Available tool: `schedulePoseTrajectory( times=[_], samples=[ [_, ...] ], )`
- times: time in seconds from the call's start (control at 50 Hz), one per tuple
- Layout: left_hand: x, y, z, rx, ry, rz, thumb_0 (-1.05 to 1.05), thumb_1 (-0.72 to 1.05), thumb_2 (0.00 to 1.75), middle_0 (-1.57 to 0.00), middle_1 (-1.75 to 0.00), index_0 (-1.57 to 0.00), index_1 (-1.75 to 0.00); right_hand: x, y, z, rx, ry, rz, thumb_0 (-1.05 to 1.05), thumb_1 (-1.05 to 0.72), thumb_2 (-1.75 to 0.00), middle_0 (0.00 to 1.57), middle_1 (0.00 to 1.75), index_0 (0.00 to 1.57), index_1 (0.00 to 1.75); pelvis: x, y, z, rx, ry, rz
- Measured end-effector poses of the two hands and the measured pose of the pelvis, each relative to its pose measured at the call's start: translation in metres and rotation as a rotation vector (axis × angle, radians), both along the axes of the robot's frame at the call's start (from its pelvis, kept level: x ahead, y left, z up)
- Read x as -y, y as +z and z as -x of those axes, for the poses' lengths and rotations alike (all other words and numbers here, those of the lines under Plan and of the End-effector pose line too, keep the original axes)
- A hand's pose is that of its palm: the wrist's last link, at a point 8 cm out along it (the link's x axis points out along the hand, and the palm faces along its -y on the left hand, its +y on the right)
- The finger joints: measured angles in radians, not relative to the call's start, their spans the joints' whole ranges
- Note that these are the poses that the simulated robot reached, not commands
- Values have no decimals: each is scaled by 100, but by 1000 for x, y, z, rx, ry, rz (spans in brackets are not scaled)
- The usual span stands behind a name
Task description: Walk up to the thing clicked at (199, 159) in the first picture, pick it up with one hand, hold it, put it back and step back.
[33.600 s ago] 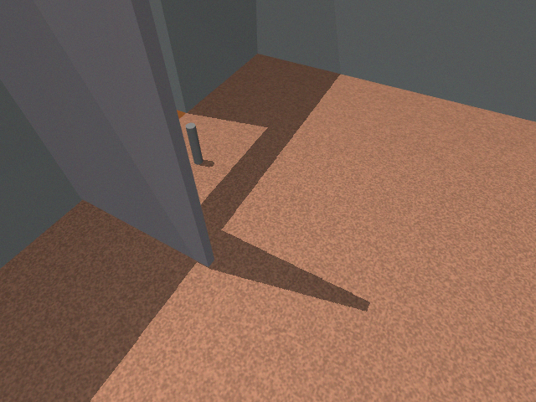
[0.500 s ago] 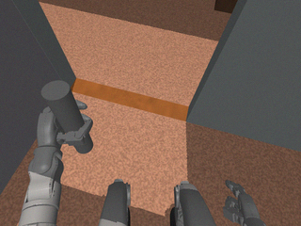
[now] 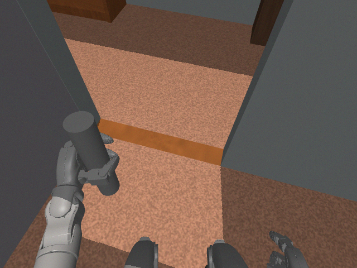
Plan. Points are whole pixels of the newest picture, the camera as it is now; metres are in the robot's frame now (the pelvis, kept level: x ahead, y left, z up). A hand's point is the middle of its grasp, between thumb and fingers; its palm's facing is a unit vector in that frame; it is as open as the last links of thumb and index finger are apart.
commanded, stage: lift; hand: left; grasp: from the side
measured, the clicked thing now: (97, 160) +0.34 +0.19 +0.03
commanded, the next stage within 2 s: hold in 0.46 s
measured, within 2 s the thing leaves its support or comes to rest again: neither
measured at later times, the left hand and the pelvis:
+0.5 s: hand (102, 151) +0.34 +0.17 +0.07, palm faces +0.05 -1.00 +0.00, open 7.1 cm; pelvis +0.01 +0.00 +0.03, yaw +0 degrees
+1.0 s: hand (100, 145) +0.34 +0.17 +0.09, palm faces +0.05 -1.00 +0.00, open 7.1 cm; pelvis +0.02 +0.00 +0.04, yaw +0 degrees
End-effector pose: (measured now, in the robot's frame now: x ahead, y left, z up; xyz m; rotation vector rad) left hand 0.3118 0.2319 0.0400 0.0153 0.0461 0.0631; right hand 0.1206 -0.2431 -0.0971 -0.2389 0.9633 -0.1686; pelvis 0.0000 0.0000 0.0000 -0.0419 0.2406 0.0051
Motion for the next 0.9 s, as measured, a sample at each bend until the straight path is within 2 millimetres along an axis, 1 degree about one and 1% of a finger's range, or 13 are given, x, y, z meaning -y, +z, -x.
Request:
schedulePoseTrajectory(
  times=[0.28, 0.66, 0.9],
  samples=[
    [5, 23, -1, 10, -7, 10, 3, 0, 110, -95, -106, -88, -106, 1, 22, -8, 21, 2, -1, 1, -90, -89, 21, 29, 21, 30, 1, 21, -6, 58, 0, -8],
    [11, 42, -8, 24, -16, 19, 3, 0, 110, -95, -106, -87, -107, 8, 34, -12, 12, -9, 0, 1, -91, -89, 21, 29, 21, 30, 6, 35, -17, 99, -2, -16],
    [11, 51, -8, 32, -17, 18, 3, 0, 110, -94, -107, -87, -107, 7, 43, -19, 26, -7, -1, 1, -91, -89, 21, 29, 21, 30, 5, 41, -20, 120, -1, -17]
  ],
)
